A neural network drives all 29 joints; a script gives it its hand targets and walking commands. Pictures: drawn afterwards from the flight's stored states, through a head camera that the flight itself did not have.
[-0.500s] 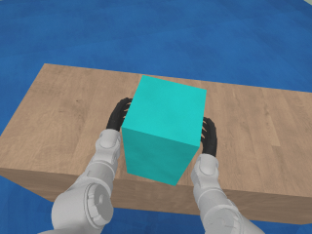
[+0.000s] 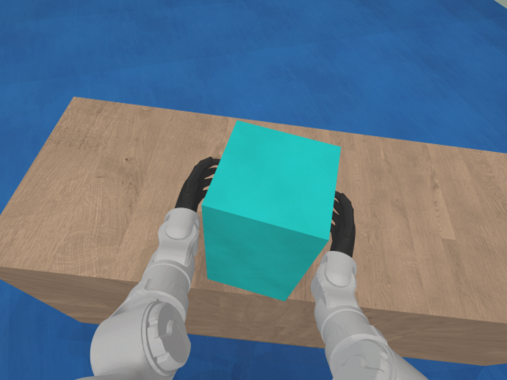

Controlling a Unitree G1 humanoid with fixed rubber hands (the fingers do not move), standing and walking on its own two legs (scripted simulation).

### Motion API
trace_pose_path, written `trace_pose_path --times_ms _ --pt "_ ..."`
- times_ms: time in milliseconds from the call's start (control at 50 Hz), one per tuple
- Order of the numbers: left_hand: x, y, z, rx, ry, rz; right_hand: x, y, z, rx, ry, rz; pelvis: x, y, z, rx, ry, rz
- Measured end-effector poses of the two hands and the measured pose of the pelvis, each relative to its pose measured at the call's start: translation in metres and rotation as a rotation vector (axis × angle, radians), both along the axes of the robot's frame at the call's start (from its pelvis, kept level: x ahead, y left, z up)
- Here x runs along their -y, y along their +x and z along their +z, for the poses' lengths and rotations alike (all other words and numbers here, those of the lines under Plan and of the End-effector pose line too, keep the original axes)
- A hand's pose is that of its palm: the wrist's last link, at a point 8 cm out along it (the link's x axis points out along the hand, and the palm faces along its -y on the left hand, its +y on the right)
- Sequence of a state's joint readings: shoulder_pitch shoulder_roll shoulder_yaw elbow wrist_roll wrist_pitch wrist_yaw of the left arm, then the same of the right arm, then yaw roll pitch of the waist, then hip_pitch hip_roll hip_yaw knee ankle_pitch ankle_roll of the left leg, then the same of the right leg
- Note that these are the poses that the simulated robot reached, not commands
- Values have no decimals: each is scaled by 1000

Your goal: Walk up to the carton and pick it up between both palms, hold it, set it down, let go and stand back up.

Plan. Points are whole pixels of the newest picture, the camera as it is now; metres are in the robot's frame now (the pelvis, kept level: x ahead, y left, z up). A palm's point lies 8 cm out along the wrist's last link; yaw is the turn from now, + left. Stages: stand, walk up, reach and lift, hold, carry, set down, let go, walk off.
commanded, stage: reach and lift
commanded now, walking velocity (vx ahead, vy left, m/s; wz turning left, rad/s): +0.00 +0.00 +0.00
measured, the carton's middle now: (264, 222) +0.40 -0.01 -0.04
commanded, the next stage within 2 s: none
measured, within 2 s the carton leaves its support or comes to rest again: leaves its support in 1.32 s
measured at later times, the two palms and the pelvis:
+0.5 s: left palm (190, 202) +0.42 +0.12 +0.01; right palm (339, 244) +0.35 -0.12 +0.00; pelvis +0.00 +0.00 +0.00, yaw +0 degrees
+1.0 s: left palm (191, 206) +0.41 +0.12 +0.01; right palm (341, 247) +0.35 -0.13 +0.00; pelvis -0.01 -0.01 +0.00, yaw +0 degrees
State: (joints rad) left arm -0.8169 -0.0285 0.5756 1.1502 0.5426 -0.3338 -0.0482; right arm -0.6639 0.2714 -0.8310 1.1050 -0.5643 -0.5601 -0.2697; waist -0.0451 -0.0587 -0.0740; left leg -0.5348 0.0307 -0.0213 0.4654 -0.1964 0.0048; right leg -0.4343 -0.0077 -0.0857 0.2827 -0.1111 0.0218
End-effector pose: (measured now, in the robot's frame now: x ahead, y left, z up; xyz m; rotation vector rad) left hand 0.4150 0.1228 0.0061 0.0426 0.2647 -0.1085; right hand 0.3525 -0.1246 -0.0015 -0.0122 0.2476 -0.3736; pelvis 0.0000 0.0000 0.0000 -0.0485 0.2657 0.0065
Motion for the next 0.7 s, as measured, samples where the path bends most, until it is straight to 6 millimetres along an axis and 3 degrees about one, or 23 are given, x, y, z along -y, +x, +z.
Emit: trace_pose_path --times_ms 700 --pt "0 0 1 2 25 -6 0 -1 -2 23 29 -3 3 -4 -1 -41 -1 -4"
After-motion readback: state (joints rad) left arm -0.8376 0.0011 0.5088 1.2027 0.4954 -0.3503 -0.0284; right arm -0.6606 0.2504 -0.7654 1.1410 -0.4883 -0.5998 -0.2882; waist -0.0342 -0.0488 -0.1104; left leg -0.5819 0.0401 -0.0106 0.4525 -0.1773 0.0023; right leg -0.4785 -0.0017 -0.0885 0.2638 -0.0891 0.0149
